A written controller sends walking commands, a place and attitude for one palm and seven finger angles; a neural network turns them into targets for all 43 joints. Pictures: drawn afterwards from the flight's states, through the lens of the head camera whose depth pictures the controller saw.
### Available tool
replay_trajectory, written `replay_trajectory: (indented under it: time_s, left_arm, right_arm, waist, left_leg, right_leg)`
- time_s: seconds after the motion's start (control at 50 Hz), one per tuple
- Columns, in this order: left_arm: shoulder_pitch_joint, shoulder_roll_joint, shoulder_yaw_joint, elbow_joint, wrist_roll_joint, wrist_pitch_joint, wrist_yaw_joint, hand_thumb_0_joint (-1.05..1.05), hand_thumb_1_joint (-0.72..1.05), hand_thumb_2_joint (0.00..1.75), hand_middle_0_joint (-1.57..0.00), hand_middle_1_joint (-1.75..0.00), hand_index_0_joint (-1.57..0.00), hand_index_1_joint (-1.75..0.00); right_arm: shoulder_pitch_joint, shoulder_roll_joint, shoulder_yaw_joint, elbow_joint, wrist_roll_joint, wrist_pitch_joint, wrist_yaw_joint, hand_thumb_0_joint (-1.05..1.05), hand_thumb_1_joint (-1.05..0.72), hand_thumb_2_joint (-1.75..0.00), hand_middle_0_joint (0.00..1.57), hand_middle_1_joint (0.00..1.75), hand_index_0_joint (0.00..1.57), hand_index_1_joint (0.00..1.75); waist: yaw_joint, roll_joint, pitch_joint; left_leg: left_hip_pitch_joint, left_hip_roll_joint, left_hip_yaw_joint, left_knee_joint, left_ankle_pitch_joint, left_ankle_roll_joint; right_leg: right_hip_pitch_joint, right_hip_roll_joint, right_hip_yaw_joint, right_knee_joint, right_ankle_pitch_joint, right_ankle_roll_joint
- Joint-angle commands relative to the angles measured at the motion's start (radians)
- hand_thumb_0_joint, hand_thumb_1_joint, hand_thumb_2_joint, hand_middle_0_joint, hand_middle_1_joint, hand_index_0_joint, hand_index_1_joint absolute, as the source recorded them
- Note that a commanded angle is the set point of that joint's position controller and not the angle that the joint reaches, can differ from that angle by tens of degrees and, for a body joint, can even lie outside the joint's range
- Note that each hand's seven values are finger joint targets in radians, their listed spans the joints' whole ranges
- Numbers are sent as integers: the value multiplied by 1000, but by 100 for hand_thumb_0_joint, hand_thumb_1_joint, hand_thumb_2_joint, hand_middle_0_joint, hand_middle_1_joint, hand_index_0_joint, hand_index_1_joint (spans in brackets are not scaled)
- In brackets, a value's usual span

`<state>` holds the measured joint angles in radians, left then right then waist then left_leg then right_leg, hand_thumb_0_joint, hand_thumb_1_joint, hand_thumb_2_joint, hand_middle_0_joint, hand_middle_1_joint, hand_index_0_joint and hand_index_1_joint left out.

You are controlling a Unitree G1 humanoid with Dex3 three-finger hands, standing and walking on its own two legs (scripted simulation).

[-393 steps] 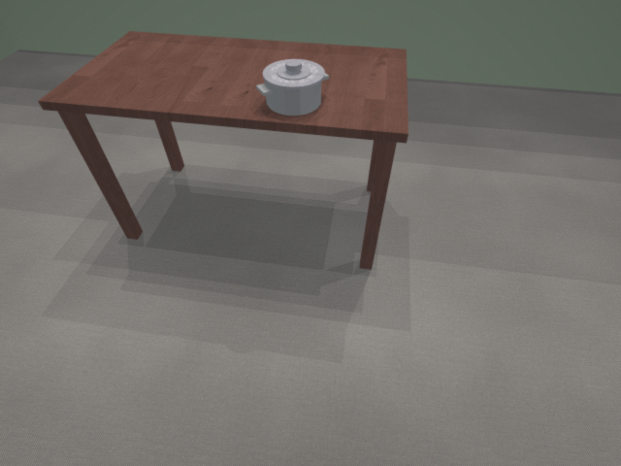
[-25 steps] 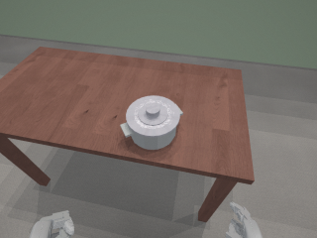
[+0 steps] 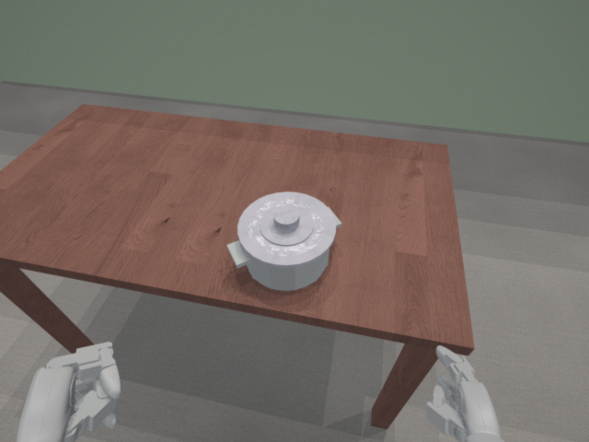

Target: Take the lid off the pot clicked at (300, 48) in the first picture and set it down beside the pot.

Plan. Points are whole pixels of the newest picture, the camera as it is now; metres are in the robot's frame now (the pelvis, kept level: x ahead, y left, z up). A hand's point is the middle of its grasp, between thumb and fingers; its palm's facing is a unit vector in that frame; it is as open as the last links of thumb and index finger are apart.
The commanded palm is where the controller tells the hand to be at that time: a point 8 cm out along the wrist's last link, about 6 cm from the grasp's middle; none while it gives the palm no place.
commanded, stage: raise the hand higher, near the body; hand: left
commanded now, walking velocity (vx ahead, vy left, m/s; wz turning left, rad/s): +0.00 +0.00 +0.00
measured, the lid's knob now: (286, 217) +0.48 +0.08 +0.01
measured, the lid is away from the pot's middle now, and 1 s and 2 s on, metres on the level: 0.00 0.00 0.00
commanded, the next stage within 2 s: reach forward and open the fingers in 0.20 s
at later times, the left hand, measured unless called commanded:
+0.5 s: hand (86, 358) +0.17 +0.26 +0.08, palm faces -0.02 -0.22 -0.97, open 2.9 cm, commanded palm +0.15 +0.27 +0.13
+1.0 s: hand (97, 332) +0.21 +0.27 +0.08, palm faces -0.25 -0.05 -0.97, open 6.5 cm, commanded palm +0.20 +0.26 +0.14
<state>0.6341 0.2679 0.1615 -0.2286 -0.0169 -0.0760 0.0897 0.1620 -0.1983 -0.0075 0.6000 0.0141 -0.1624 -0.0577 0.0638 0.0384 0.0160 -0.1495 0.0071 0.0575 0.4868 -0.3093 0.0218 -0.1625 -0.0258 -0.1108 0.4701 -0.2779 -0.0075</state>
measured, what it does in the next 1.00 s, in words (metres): stands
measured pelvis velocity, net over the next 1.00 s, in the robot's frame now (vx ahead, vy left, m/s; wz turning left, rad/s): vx -0.03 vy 0.01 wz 0.01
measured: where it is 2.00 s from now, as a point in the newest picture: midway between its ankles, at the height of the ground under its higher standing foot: outside the picture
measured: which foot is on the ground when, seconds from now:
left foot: down 0.00-1.00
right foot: down 0.00-1.00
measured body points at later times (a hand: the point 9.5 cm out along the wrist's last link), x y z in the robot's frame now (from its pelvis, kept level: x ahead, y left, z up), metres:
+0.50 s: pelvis -0.01 +0.01 +0.00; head +0.01 -0.02 +0.45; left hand +0.17 +0.27 +0.13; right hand +0.19 -0.21 -0.10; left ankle -0.03 +0.10 -0.74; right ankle -0.01 -0.11 -0.74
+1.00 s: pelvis -0.03 +0.01 +0.00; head +0.00 -0.03 +0.45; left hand +0.21 +0.27 +0.13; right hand +0.17 -0.22 -0.11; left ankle -0.03 +0.10 -0.74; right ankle -0.01 -0.11 -0.74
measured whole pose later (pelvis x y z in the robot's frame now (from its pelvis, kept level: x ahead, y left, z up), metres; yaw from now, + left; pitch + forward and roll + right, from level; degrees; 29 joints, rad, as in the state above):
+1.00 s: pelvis -0.03 +0.01 +0.00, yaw +0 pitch +1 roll -1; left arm 0.22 0.63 0.07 -0.17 0.78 -0.10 -0.18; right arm 0.14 -0.28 0.00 0.57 0.03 0.12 0.01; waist 0.06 0.11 0.03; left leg -0.21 -0.01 0.06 0.43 -0.23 0.04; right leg -0.22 -0.04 -0.11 0.40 -0.19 0.00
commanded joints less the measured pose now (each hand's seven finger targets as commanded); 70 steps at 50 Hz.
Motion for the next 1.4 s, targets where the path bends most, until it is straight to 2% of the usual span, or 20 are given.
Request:
replay_trajectory:
  time_s: [0.0, 0.06, 0.14, 0.22, 0.28, 0.3, 0.32, 0.34, 0.4, 0.44, 0.48, 0.58, 0.66, 0.78, 0.84, 0.92, 0.94, 1.04, 1.08, 1.38]
  left_arm:
    - [-31, 152, 110, -257, -6, -69, 15, 0, 90, 90, -130, -150, -130, -150]
    - [-35, 151, 120, -270, -10, -69, 13, 0, 90, 90, -130, -150, -130, -150]
    - [-60, 162, 123, -342, -11, -76, 13, 0, 90, 90, -130, -150, -130, -150]
    - [-53, 179, 159, -330, -18, -76, 15, 0, 90, 90, -130, -150, -130, -150]
    - [-73, 179, 159, -394, -18, -89, 19, 0, 90, 90, -130, -150, -130, -150]
    - [-141, 401, 115, -414, 435, -18, 51, 0, 88, 89, -128, -149, -128, -149]
    - [-146, 313, 104, -452, 443, 32, 71, 0, 86, 89, -125, -147, -125, -147]
    - [-116, 302, 57, -426, 562, 63, 76, 0, 83, 89, -123, -145, -123, -145]
    - [-61, 413, 83, -368, 764, 133, 54, 0, 74, 93, -119, -135, -119, -135]
    - [-148, 471, 75, -413, 827, 158, 21, 0, 67, 97, -120, -122, -120, -122]
    - [-145, 496, 69, -314, 843, 153, -24, 0, 61, 101, -118, -115, -118, -115]
    - [-273, 540, 43, -264, 784, 94, -174, 0, 45, 109, -112, -97, -112, -97]
    - [-352, 623, 112, -221, 769, 21, -244, 0, 34, 113, -107, -83, -107, -83]
    - [-450, 586, 91, -148, 762, -41, -246, 0, 18, 115, -100, -61, -100, -61]
    - [-504, 609, 99, -167, 782, -44, -232, 0, 10, 117, -96, -51, -96, -51]
    - [-536, 608, 95, -79, 788, -23, -229, 0, -1, 120, -91, -36, -91, -36]
    - [-615, 587, 50, -92, 791, -23, -236, 0, -4, 120, -89, -33, -89, -33]
    - [-670, 607, 49, -85, 799, -23, -242, 0, -18, 125, -83, -15, -83, -15]
    - [-676, 586, 31, -7, 796, -13, -244, 0, -24, 127, -81, -8, -81, -8]
    - [-896, 600, -9, 50, 824, 10, -259, 0, -24, 128, -81, -8, -81, -8]
  right_arm:
    - [-84, -102, -29, -160, -1, -47, -1, 0, -90, -90, 20, 30, 20, 30]
    - [-91, -97, -24, -162, -2, -41, 0, 0, -90, -90, 20, 30, 20, 30]
    - [-88, -98, -17, -167, -5, -43, 6, 0, -90, -90, 20, 30, 20, 30]
    - [-98, -103, -20, -164, -3, -30, 7, 0, -90, -90, 20, 30, 20, 30]
    - [-88, -101, -16, -165, -5, -38, 8, 0, -90, -90, 20, 30, 20, 30]
    - [-111, -177, 0, -162, -25, 25, 21, 0, -90, -90, 20, 30, 20, 30]
    - [-140, -138, -6, -202, -13, 61, 33, 0, -90, -90, 20, 30, 20, 30]
    - [-132, -142, -10, -200, -18, 83, 41, 0, -90, -90, 20, 30, 20, 30]
    - [-167, -171, -18, -213, -12, 166, 65, 0, -90, -90, 20, 30, 20, 30]
    - [-197, -175, -9, -235, -2, 195, 69, 0, -90, -90, 20, 30, 20, 30]
    - [-181, -170, -10, -218, 6, 202, 64, 0, -90, -90, 20, 30, 20, 30]
    - [-164, -182, -17, -210, 16, 210, 48, 0, -90, -90, 20, 30, 20, 30]
    - [-140, -187, -17, -205, 12, 214, 37, 0, -90, -90, 20, 30, 20, 30]
    - [-130, -184, -31, -201, 12, 225, 47, 0, -90, -90, 20, 30, 20, 30]
    - [-141, -180, -27, -209, 10, 223, 54, 0, -90, -90, 20, 30, 20, 30]
    - [-154, -188, -32, -202, 23, 234, 64, 0, -90, -90, 20, 30, 20, 30]
    - [-151, -186, -27, -202, 20, 238, 63, 0, -90, -90, 20, 30, 20, 30]
    - [-156, -183, -26, -201, 19, 237, 65, 0, -90, -90, 20, 30, 20, 30]
    - [-145, -188, -28, -192, 23, 246, 64, 0, -90, -90, 20, 30, 20, 30]
    - [-140, -195, -26, -190, 30, 263, 71, 0, -90, -90, 20, 30, 20, 30]
  waist:
    - [-7, 20, -59]
    - [-6, -8, -49]
    - [-5, 43, -74]
    - [0, -15, -45]
    - [2, 34, -77]
    - [3, 69, -50]
    - [5, 94, -41]
    - [21, 116, -68]
    - [43, 60, -132]
    - [30, 78, -206]
    - [22, 33, -188]
    - [-16, 3, -159]
    - [-18, -13, -162]
    - [-15, 24, -162]
    - [-7, 51, -229]
    - [-9, 13, -168]
    - [-18, 21, -192]
    - [-12, 46, -227]
    - [-17, 25, -162]
    - [-26, 38, -221]
  left_leg:
    - [37, 16, -39, -75, 322, 5]
    - [38, 18, -38, -78, 317, 5]
    - [52, 17, -45, -79, 326, 3]
    - [37, 23, -48, -82, 312, 2]
    - [55, 24, -53, -82, 350, 0]
    - [-62, 13, -49, -62, 375, 2]
    - [-74, 25, -46, -67, 393, -11]
    - [-70, 30, -45, -68, 386, -16]
    - [-92, 31, -45, -65, 357, -13]
    - [-73, 28, -49, -65, 318, 0]
    - [-55, 23, -61, -66, 323, 8]
    - [-31, 5, -66, -72, 348, 28]
    - [-22, -2, -62, -77, 351, 33]
    - [-8, -14, -55, -89, 314, 30]
    - [3, -17, -60, -98, 324, 28]
    - [-15, -13, -65, -110, 289, 27]
    - [-16, -16, -63, -125, 273, 27]
    - [9, -15, -68, -134, 292, 29]
    - [-10, -11, -73, -146, 262, 27]
    - [21, -6, -90, -147, 314, 23]
  right_leg:
    - [11, -4, 40, -79, 230, -3]
    - [16, -2, 38, -87, 229, -2]
    - [30, -3, 43, -87, 229, -5]
    - [29, 3, 44, -93, 223, -4]
    - [46, -1, 43, -82, 240, -5]
    - [-64, 26, 73, -30, 239, -15]
    - [-54, 19, 42, -23, 221, -28]
    - [-61, 24, 53, -11, 176, -34]
    - [-30, 32, 88, -7, 178, -43]
    - [3, 25, 98, -15, 167, -35]
    - [-9, 21, 90, -35, 173, -23]
    - [-10, 6, 78, -80, 256, 1]
    - [9, -2, 71, -100, 285, 6]
    - [-7, -2, 63, -120, 239, -2]
    - [40, -4, 66, -109, 234, -9]
    - [16, 9, 72, -121, 208, -14]
    - [24, 1, 61, -120, 181, -11]
    - [49, 3, 64, -118, 190, -16]
    - [10, 8, 56, -129, 161, -15]
    - [21, 12, 55, -112, 190, -26]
